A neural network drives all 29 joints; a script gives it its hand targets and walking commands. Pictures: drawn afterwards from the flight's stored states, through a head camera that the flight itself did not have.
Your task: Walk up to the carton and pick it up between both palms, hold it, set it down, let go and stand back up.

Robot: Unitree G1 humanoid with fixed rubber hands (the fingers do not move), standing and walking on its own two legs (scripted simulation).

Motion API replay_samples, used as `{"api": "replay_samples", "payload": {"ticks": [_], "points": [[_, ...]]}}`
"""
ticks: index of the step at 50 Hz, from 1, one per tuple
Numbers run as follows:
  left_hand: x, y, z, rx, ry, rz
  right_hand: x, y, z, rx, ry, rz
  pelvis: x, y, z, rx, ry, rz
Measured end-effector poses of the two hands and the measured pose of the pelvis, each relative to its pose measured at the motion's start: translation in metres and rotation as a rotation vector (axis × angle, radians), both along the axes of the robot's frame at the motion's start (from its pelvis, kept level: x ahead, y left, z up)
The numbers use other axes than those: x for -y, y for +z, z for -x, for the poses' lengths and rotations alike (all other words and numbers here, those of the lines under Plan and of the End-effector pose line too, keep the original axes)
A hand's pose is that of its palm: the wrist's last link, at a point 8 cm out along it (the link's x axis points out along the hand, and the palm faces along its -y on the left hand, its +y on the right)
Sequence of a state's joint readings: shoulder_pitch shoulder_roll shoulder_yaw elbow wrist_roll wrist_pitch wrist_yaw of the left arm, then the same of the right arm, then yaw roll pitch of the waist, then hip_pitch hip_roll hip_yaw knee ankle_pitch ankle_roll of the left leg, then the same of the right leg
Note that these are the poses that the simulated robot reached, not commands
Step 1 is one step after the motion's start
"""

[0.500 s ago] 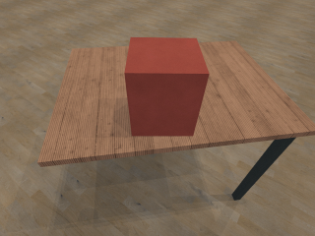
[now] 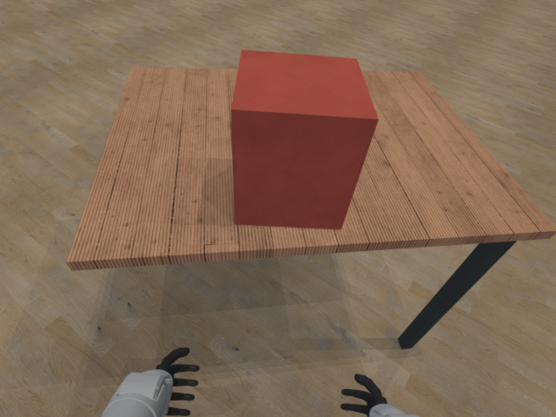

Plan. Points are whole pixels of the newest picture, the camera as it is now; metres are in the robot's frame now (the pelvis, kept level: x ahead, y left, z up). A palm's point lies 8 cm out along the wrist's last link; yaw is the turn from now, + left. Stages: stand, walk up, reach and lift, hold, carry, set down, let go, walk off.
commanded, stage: reach and lift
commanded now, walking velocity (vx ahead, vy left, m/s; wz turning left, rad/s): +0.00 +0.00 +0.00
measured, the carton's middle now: (293, 143) +0.58 +0.00 +0.09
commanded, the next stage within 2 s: none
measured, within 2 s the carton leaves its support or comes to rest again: neither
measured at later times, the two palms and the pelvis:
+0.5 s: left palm (132, 405) +0.17 +0.21 -0.07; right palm out of the picture +0.15 -0.21 -0.08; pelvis -0.04 -0.01 +0.00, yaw +0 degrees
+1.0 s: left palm (144, 359) +0.21 +0.19 -0.01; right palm (436, 383) +0.20 -0.21 -0.01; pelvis -0.09 +0.02 -0.02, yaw -2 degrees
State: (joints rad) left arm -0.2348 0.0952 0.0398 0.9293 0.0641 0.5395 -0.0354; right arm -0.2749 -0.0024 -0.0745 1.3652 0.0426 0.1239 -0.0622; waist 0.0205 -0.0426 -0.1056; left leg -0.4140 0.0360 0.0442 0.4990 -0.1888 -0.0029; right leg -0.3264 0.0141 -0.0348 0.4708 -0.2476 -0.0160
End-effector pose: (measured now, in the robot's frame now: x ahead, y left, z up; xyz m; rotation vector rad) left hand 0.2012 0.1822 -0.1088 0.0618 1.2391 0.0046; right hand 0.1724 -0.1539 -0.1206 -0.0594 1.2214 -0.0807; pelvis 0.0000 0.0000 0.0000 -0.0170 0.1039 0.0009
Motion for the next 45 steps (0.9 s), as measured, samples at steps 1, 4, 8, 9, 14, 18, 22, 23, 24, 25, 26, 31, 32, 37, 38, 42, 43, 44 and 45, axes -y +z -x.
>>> {"api": "replay_samples", "payload": {"ticks": [1, 4, 8, 9, 14, 18, 22, 23, 24, 25, 26, 31, 32, 37, 38, 42, 43, 44, 45], "points": [[0.000, -0.001, 0.011, -0.021, 0.014, -0.005, 0.002, -0.002, 0.008, -0.007, 0.004, 0.000, 0.000, 0.002, -0.001, 0.010, 0.000, -0.003], [-0.005, -0.004, 0.037, -0.058, 0.055, -0.028, 0.020, -0.005, 0.027, -0.008, -0.006, 0.027, 0.003, 0.004, 0.001, 0.037, 0.004, -0.011], [-0.020, -0.002, 0.048, -0.038, 0.096, -0.084, 0.060, 0.001, 0.035, 0.032, -0.019, 0.094, 0.009, 0.003, 0.009, 0.046, 0.009, -0.017], [-0.023, -0.001, 0.047, -0.025, 0.100, -0.094, 0.070, 0.004, 0.034, 0.046, -0.022, 0.110, 0.011, 0.003, 0.012, 0.045, 0.010, -0.018], [-0.026, 0.013, 0.028, 0.086, 0.109, -0.089, 0.097, 0.025, 0.023, 0.129, -0.025, 0.146, 0.017, 0.002, 0.022, 0.039, 0.011, -0.021], [-0.024, 0.026, 0.019, 0.161, 0.100, -0.067, 0.089, 0.036, 0.017, 0.188, -0.015, 0.127, 0.018, 0.003, 0.027, 0.049, 0.006, -0.021], [-0.023, 0.036, 0.023, 0.202, 0.081, -0.061, 0.070, 0.038, 0.018, 0.217, -0.001, 0.105, 0.015, 0.005, 0.032, 0.075, 0.001, -0.020], [-0.023, 0.038, 0.026, 0.208, 0.076, -0.060, 0.066, 0.039, 0.020, 0.229, -0.003, 0.101, 0.013, 0.005, 0.033, 0.082, 0.000, -0.020], [-0.024, 0.039, 0.028, 0.216, 0.072, -0.062, 0.063, 0.039, 0.021, 0.241, -0.006, 0.097, 0.012, 0.005, 0.035, 0.088, -0.002, -0.020], [-0.025, 0.041, 0.031, 0.225, 0.068, -0.065, 0.059, 0.039, 0.023, 0.255, -0.010, 0.092, 0.010, 0.004, 0.036, 0.093, -0.004, -0.020], [-0.026, 0.042, 0.034, 0.235, 0.066, -0.070, 0.057, 0.040, 0.025, 0.269, -0.013, 0.088, 0.008, 0.004, 0.037, 0.098, -0.007, -0.020], [-0.032, 0.048, 0.048, 0.283, 0.071, -0.085, 0.056, 0.045, 0.040, 0.320, -0.013, 0.098, -0.003, 0.001, 0.045, 0.116, -0.017, -0.022], [-0.034, 0.047, 0.049, 0.286, 0.069, -0.085, 0.057, 0.047, 0.042, 0.331, -0.018, 0.106, -0.005, 0.000, 0.046, 0.116, -0.019, -0.022], [-0.034, 0.053, 0.043, 0.344, 0.044, -0.083, 0.067, 0.066, 0.040, 0.410, -0.053, 0.121, -0.017, -0.006, 0.056, 0.123, -0.036, -0.025], [-0.033, 0.056, 0.038, 0.370, 0.050, -0.083, 0.068, 0.072, 0.036, 0.436, -0.050, 0.116, -0.019, -0.008, 0.058, 0.124, -0.040, -0.024], [-0.023, 0.069, 0.019, 0.456, 0.067, -0.081, 0.067, 0.089, 0.015, 0.513, -0.028, 0.090, -0.025, -0.012, 0.066, 0.127, -0.043, -0.016], [-0.020, 0.073, 0.014, 0.475, 0.063, -0.085, 0.065, 0.093, 0.009, 0.533, -0.025, 0.079, -0.026, -0.013, 0.068, 0.126, -0.042, -0.014], [-0.017, 0.078, 0.010, 0.494, 0.057, -0.089, 0.063, 0.097, 0.002, 0.551, -0.021, 0.067, -0.026, -0.014, 0.071, 0.125, -0.043, -0.013], [-0.014, 0.082, 0.005, 0.510, 0.051, -0.095, 0.061, 0.101, -0.004, 0.565, -0.015, 0.055, -0.026, -0.015, 0.073, 0.125, -0.044, -0.013]]}}
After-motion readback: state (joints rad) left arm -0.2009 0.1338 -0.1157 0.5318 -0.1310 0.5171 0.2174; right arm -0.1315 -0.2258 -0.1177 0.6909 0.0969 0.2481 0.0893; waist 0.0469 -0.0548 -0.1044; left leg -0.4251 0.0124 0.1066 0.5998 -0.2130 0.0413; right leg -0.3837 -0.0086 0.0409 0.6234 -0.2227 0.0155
